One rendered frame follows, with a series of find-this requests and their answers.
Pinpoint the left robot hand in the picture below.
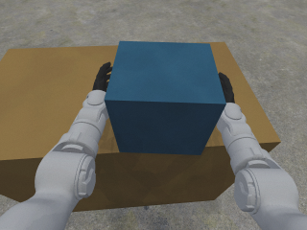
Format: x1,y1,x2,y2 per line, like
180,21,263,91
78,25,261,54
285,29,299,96
92,62,113,92

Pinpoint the left robot upper arm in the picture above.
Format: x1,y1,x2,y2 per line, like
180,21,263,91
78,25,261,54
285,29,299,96
0,150,96,230

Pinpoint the carton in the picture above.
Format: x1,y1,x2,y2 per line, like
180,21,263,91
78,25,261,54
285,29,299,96
104,40,226,155

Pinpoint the pedestal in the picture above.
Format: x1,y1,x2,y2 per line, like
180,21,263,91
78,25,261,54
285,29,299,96
0,41,281,213

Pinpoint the robot left forearm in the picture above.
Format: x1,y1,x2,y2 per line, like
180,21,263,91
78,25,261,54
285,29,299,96
35,90,109,190

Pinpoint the robot right forearm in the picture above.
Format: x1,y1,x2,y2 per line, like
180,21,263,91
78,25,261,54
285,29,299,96
216,103,299,206

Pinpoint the right robot upper arm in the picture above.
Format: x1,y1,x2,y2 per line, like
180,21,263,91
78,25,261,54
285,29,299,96
234,168,307,230

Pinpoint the right robot hand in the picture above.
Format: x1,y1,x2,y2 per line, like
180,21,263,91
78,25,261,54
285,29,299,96
218,72,235,104

